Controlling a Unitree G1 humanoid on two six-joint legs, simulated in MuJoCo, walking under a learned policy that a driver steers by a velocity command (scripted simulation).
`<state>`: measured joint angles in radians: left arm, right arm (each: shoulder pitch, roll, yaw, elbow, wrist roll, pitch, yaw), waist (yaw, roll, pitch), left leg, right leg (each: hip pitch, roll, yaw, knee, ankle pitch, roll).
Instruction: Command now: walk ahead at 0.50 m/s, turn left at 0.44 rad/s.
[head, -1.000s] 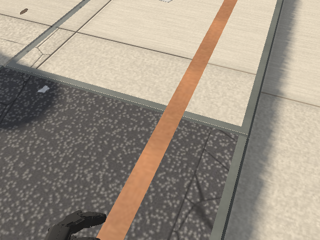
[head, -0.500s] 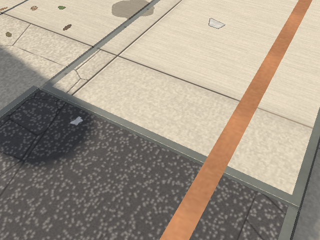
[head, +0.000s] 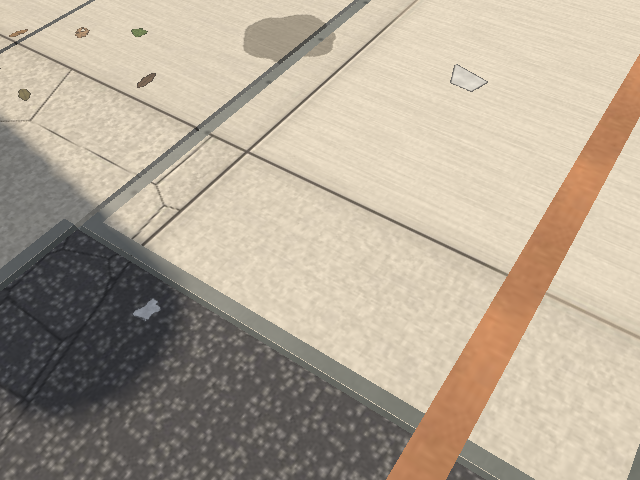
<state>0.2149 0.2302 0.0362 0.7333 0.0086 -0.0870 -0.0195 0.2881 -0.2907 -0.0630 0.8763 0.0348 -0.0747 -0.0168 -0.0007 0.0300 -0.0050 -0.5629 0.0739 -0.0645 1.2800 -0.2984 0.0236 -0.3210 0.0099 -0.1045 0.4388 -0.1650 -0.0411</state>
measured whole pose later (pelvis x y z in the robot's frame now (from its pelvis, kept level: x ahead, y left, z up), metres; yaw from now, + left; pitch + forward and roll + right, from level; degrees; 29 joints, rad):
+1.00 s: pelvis +0.54 +0.15 -0.02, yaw +15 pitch +3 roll +0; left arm 0.09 0.26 0.06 0.70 -0.01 -0.08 -0.05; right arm 0.32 -0.27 -0.06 0.82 0.00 -0.08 -0.01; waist -0.03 0.01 0.02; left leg -0.20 -0.04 -0.04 1.03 -0.46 0.02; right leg -0.48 0.07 -0.04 0.57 -0.14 -0.10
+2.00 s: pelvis +1.05 +0.18 +0.00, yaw -3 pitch +2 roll +0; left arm 0.15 0.25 0.04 0.66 0.00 -0.07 -0.02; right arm 0.33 -0.30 -0.05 0.84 0.03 -0.08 0.01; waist -0.03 0.02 0.01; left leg -0.39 0.03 -0.04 1.11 -0.41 0.02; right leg -0.36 0.02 -0.04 0.51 -0.19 -0.05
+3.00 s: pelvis +1.45 +0.22 +0.00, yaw +31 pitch +3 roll +0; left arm 0.12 0.27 0.05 0.69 0.03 -0.03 0.02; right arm 0.17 -0.32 -0.08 0.64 0.01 0.04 -0.03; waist -0.01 0.03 0.01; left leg -0.45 -0.15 -0.17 0.96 -0.54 -0.02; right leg -0.37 0.02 0.04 0.53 -0.20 0.00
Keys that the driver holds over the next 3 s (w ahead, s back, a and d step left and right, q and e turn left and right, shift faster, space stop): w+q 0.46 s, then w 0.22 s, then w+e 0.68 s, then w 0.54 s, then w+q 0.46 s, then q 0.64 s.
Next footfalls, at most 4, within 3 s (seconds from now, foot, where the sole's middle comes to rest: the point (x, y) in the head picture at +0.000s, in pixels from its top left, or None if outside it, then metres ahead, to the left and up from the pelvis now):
0.38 left None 0.33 0.20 -0.77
0.94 right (288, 391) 0.68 0.11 -0.77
1.40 left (195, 305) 0.91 0.35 -0.77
1.88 right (306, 237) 1.13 0.08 -0.77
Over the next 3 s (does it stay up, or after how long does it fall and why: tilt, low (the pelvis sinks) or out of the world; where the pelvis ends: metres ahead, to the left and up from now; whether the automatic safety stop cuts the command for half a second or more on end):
stays up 1.45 0.22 0.00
